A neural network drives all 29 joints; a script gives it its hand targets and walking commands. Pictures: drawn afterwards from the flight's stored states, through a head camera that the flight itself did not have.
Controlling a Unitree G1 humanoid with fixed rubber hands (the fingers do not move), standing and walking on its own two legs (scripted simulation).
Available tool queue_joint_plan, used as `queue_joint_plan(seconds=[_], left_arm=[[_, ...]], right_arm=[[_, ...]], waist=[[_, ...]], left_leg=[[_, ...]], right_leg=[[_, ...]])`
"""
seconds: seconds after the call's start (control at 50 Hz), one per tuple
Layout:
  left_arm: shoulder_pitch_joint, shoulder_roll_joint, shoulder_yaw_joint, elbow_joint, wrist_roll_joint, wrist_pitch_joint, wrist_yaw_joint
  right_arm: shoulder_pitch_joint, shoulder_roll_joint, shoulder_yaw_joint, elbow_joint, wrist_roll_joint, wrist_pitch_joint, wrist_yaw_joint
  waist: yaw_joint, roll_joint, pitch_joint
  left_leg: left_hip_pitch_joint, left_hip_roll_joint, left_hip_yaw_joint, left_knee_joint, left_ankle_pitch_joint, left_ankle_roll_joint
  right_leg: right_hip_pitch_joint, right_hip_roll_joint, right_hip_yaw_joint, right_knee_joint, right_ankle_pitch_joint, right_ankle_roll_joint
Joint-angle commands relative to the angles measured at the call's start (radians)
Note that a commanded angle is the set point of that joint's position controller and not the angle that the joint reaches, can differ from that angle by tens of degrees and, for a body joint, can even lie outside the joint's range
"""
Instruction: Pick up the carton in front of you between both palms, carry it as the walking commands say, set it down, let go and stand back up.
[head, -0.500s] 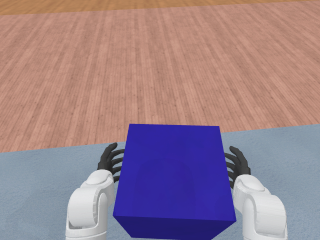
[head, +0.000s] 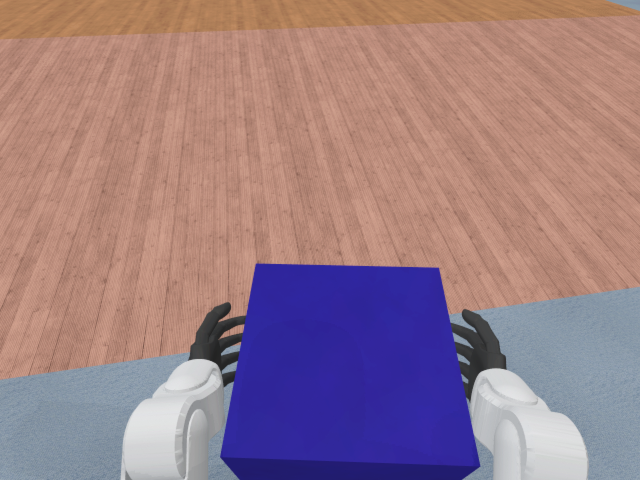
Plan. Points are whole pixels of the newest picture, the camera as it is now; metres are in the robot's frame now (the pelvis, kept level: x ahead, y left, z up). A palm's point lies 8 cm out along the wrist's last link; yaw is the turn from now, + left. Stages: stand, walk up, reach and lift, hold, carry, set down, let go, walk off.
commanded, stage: carry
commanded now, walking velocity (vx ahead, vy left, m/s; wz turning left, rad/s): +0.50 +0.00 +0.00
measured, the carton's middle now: (343, 392) +0.24 -0.01 +0.02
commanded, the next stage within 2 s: none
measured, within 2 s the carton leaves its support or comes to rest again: neither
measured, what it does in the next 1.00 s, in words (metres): walks ahead: right foot, then left foot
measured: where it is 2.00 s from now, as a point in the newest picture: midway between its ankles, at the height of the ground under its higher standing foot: (305, 249)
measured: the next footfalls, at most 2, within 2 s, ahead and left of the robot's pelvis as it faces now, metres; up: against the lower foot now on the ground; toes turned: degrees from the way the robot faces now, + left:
right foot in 0.24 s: +0.37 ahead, -0.10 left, +0.00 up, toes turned -10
left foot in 0.74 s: +0.66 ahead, +0.11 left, +0.00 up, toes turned +16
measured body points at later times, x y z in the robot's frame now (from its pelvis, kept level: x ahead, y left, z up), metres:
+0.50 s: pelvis +0.33 -0.03 +0.00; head +0.34 -0.04 +0.45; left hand +0.54 +0.15 +0.06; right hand +0.59 -0.15 +0.06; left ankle +0.35 +0.12 -0.69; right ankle +0.33 -0.09 -0.75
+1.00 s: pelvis +0.64 +0.05 +0.00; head +0.66 +0.07 +0.45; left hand +0.94 +0.20 +0.11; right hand +0.94 -0.10 +0.12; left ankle +0.62 +0.10 -0.75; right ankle +0.69 -0.10 -0.67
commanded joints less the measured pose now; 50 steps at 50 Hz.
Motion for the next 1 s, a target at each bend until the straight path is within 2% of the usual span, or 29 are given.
queue_joint_plan(seconds=[0.0, 0.04, 0.06, 0.14, 0.18, 0.22, 0.24, 0.26, 0.28, 0.32, 0.34, 0.4, 0.46, 0.48, 0.54, 0.56, 0.58, 0.64, 0.66, 0.7, 0.72, 0.74, 0.76, 0.78, 0.8, 0.84, 0.86, 0.92, 0.98], left_arm=[[-0.371, -0.771, -0.564, -0.063, -0.191, -0.037, -0.07], [-0.385, -0.752, -0.597, -0.1, -0.206, -0.033, -0.068], [-0.367, -0.752, -0.598, -0.109, -0.207, -0.034, -0.072], [-0.396, -0.733, -0.607, -0.099, -0.213, -0.02, -0.08], [-0.407, -0.733, -0.618, -0.115, -0.229, -0.023, -0.082], [-0.376, -0.757, -0.608, -0.128, -0.237, -0.031, -0.094], [-0.36, -0.731, -0.589, -0.11, -0.218, -0.031, -0.093], [-0.331, -0.751, -0.604, -0.073, -0.216, -0.039, -0.097], [-0.335, -0.796, -0.612, -0.082, -0.253, -0.045, -0.103], [-0.384, -0.866, -0.645, -0.11, -0.28, -0.061, -0.127], [-0.4, -0.886, -0.65, -0.14, -0.264, -0.074, -0.134], [-0.432, -0.898, -0.679, -0.159, -0.273, -0.096, -0.147], [-0.351, -0.857, -0.68, -0.153, -0.274, -0.101, -0.158], [-0.325, -0.815, -0.682, -0.138, -0.266, -0.092, -0.155], [-0.348, -0.782, -0.661, -0.175, -0.272, -0.078, -0.145], [-0.329, -0.742, -0.654, -0.158, -0.25, -0.073, -0.133], [-0.346, -0.745, -0.66, -0.179, -0.27, -0.068, -0.125], [-0.415, -0.662, -0.628, -0.232, -0.28, -0.036, -0.102], [-0.405, -0.633, -0.599, -0.223, -0.269, -0.026, -0.091], [-0.422, -0.602, -0.589, -0.228, -0.265, 0.002, -0.066], [-0.453, -0.571, -0.592, -0.232, -0.271, 0.019, -0.061], [-0.513, -0.538, -0.602, -0.296, -0.287, 0.029, -0.049], [-0.524, -0.555, -0.605, -0.288, -0.315, 0.045, -0.044], [-0.576, -0.569, -0.587, -0.273, -0.299, 0.048, -0.041], [-0.546, -0.557, -0.552, -0.225, -0.281, 0.047, -0.033], [-0.628, -0.62, -0.55, -0.218, -0.287, 0.036, -0.03], [-0.669, -0.649, -0.553, -0.179, -0.295, 0.037, -0.028], [-0.741, -0.598, -0.512, -0.068, -0.223, 0.019, -0.002], [-0.799, -0.56, -0.454, 0.016, -0.188, 0.009, 0.027]], right_arm=[[-0.468, 0.726, 0.656, -0.148, 0.318, -0.022, 0.135], [-0.403, 0.699, 0.63, -0.109, 0.305, -0.023, 0.133], [-0.404, 0.709, 0.645, -0.12, 0.301, -0.02, 0.134], [-0.378, 0.687, 0.614, -0.111, 0.246, -0.021, 0.12], [-0.375, 0.705, 0.615, -0.12, 0.266, -0.025, 0.124], [-0.387, 0.699, 0.638, -0.157, 0.262, -0.024, 0.122], [-0.394, 0.71, 0.633, -0.132, 0.254, -0.024, 0.126], [-0.396, 0.689, 0.66, -0.203, 0.252, -0.03, 0.13], [-0.365, 0.723, 0.651, -0.152, 0.254, -0.028, 0.131], [-0.394, 0.821, 0.666, -0.133, 0.266, -0.047, 0.147], [-0.414, 0.882, 0.677, -0.118, 0.269, -0.059, 0.157], [-0.384, 0.937, 0.68, -0.089, 0.242, -0.089, 0.156], [-0.355, 0.867, 0.685, -0.152, 0.23, -0.104, 0.144], [-0.308, 0.832, 0.677, -0.131, 0.208, -0.093, 0.138], [-0.353, 0.805, 0.678, -0.162, 0.239, -0.082, 0.126], [-0.339, 0.771, 0.683, -0.165, 0.225, -0.073, 0.122], [-0.361, 0.751, 0.68, -0.198, 0.255, -0.068, 0.119], [-0.414, 0.666, 0.633, -0.231, 0.249, -0.03, 0.097], [-0.439, 0.648, 0.643, -0.237, 0.267, -0.018, 0.083], [-0.399, 0.592, 0.604, -0.215, 0.263, 0.011, 0.074], [-0.406, 0.554, 0.584, -0.205, 0.257, 0.022, 0.067], [-0.429, 0.541, 0.553, -0.205, 0.264, 0.025, 0.067], [-0.445, 0.537, 0.551, -0.208, 0.274, 0.029, 0.062], [-0.51, 0.535, 0.548, -0.243, 0.283, 0.036, 0.055], [-0.568, 0.56, 0.585, -0.25, 0.31, 0.04, 0.053], [-0.661, 0.61, 0.583, -0.265, 0.314, 0.03, 0.052], [-0.703, 0.615, 0.584, -0.244, 0.322, 0.028, 0.056], [-0.779, 0.563, 0.559, -0.119, 0.314, 0.02, 0.058], [-0.853, 0.512, 0.501, -0.016, 0.304, 0.013, 0.034]], waist=[[0.033, 0.099, -0.075], [0.027, 0.13, -0.022], [0.034, 0.088, -0.041], [0.024, 0.128, 0.026], [0.024, 0.128, -0.038], [0.06, 0.136, -0.143], [0.086, 0.008, -0.204], [0.079, -0.244, -0.293], [0.077, -0.283, -0.269], [0.069, -0.132, -0.267], [0.057, -0.03, -0.246], [0.059, -0.085, -0.219], [0.062, -0.165, -0.127], [0.058, -0.127, -0.108], [0.061, -0.142, -0.066], [0.069, -0.194, -0.062], [0.066, -0.148, -0.067], [0.087, -0.164, 0.037], [0.062, -0.207, 0.051], [0.034, -0.162, -0.062], [0.005, -0.066, -0.158], [0.005, 0.228, -0.273], [0.017, 0.35, -0.263], [0.014, 0.266, -0.243], [0.012, 0.153, -0.237], [0.022, 0.001, -0.255], [0.018, 0.022, -0.251], [0.022, 0.12, -0.176], [0.001, 0.083, -0.165]], left_leg=[[0.213, 0.241, -0.237, -0.183, 0.167, 0.038], [0.209, 0.239, -0.19, -0.149, 0.374, 0.009], [0.208, 0.232, -0.144, -0.151, 0.426, 0.029], [0.205, 0.218, -0.093, -0.107, 0.523, 0.02], [0.255, 0.216, -0.072, 0.055, 0.801, 0.009], [0.13, 0.167, 0.02, 0.315, 0.718, -0.042], [-0.089, 0.152, -0.029, 0.589, 0.502, -0.057], [-0.393, 0.017, -0.053, 0.887, 0.077, -0.096], [-0.499, 0.002, -0.181, 0.993, -0.182, -0.079], [-0.522, 0.087, -0.243, 1.029, -0.139, -0.049], [-0.483, 0.124, -0.26, 0.94, -0.053, -0.052], [-0.408, 0.121, -0.178, 0.683, -0.069, -0.084], [-0.465, 0.13, -0.124, 0.546, 0.077, -0.091], [-0.441, 0.126, -0.115, 0.437, 0.082, -0.103], [-0.457, 0.094, -0.065, 0.314, 0.155, -0.093], [-0.448, 0.089, -0.055, 0.305, 0.187, -0.087], [-0.404, 0.078, -0.04, 0.287, 0.192, -0.082], [-0.372, 0.076, -0.006, 0.24, 0.217, -0.072], [-0.332, 0.063, 0.014, 0.217, 0.2, -0.064], [-0.047, -0.014, 0.073, 0.186, 0.129, -0.058], [0.156, 0.036, -0.004, 0.141, 0.077, -0.059], [0.337, 0.318, -0.456, 0.039, -0.098, 0.055], [0.432, 0.414, -0.722, -0.106, -0.04, 0.147], [0.387, 0.418, -0.657, -0.07, 0.057, 0.166], [0.364, 0.42, -0.613, -0.038, 0.171, 0.167], [0.238, 0.367, -0.429, -0.03, 0.177, 0.095], [0.205, 0.334, -0.386, -0.041, 0.163, 0.052], [0.115, 0.295, -0.265, -0.076, 0.182, 0.046], [0.209, 0.279, -0.218, -0.069, 0.27, 0.096]], right_leg=[[-0.134, 0.013, -0.035, -0.156, 0.096, 0.017], [-0.122, 0.024, -0.074, -0.234, 0.141, 0.009], [-0.078, 0.031, -0.09, -0.276, 0.156, -0.003], [0.036, 0.061, -0.148, -0.379, 0.217, -0.031], [0.18, 0.138, -0.243, -0.433, 0.132, -0.041], [0.503, 0.148, -0.232, -0.483, 0.085, -0.049], [0.736, -0.026, 0.013, -0.499, -0.051, -0.08], [0.923, -0.317, 0.547, -0.646, -0.232, -0.241], [0.909, -0.328, 0.575, -0.716, -0.057, -0.264], [0.799, -0.297, 0.371, -0.683, 0.184, -0.231], [0.727, -0.243, 0.282, -0.673, 0.237, -0.16], [0.622, -0.193, 0.108, -0.752, 0.05, -0.145], [0.581, -0.181, 0.07, -0.807, 0.024, -0.135], [0.566, -0.162, 0.036, -0.81, -0.012, -0.139], [0.633, -0.134, -0.043, -0.745, 0.252, -0.126], [0.616, -0.136, -0.041, -0.75, 0.263, -0.125], [0.621, -0.145, -0.047, -0.759, 0.238, -0.131], [0.589, -0.157, -0.058, -0.73, 0.211, -0.136], [0.591, -0.124, -0.091, -0.696, 0.32, -0.113], [0.535, -0.073, -0.171, -0.448, 0.492, -0.078], [0.459, -0.031, -0.168, -0.207, 0.407, -0.049], [0.214, 0.044, -0.164, 0.115, 0.128, 0.0], [-0.017, 0.146, -0.063, 0.3, -0.278, 0.009], [-0.085, 0.088, 0.051, 0.425, -0.294, -0.026], [-0.146, 0.052, 0.066, 0.469, -0.257, -0.051], [-0.097, -0.012, 0.116, 0.343, -0.125, -0.068], [-0.039, -0.018, 0.083, 0.276, -0.075, -0.057], [-0.067, 0.002, 0.023, 0.184, 0.0, -0.038], [-0.172, 0.014, 0.007, 0.047, 0.033, -0.031]])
